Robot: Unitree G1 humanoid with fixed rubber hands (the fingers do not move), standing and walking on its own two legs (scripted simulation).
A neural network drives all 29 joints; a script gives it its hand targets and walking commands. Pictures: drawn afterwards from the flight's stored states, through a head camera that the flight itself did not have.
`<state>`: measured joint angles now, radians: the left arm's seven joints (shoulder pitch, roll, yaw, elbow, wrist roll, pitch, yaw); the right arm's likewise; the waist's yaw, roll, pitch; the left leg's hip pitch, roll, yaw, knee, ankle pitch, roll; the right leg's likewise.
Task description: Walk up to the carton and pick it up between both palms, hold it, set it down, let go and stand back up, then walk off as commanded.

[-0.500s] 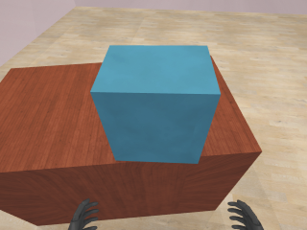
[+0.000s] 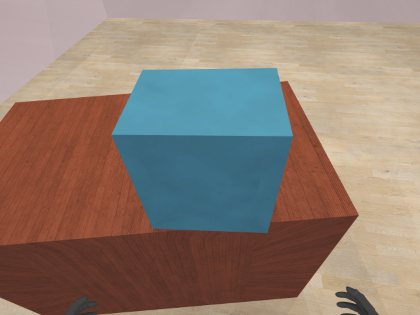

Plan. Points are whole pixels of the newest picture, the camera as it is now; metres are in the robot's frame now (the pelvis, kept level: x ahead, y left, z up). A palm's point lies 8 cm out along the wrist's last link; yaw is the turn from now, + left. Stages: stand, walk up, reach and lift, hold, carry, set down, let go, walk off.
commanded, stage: stand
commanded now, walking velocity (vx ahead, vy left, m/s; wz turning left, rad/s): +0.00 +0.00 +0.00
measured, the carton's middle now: (208, 156) +0.42 +0.03 +0.08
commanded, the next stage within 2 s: walk off in 1.62 s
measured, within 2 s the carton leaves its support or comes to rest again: neither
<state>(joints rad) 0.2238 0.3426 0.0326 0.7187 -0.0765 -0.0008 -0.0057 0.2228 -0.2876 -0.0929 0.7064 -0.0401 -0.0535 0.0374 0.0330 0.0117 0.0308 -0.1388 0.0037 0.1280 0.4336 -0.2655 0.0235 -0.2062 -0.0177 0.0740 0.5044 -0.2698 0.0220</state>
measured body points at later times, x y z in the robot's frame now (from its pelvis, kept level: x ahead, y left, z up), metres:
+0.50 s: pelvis +0.00 +0.00 +0.00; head -0.01 -0.01 +0.45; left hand +0.11 +0.30 -0.10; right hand +0.14 -0.27 -0.11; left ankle -0.02 +0.10 -0.74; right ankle +0.00 -0.13 -0.74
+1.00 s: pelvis -0.01 +0.00 +0.00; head -0.02 -0.01 +0.45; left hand +0.08 +0.30 -0.10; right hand +0.12 -0.27 -0.12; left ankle -0.02 +0.10 -0.74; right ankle +0.00 -0.13 -0.74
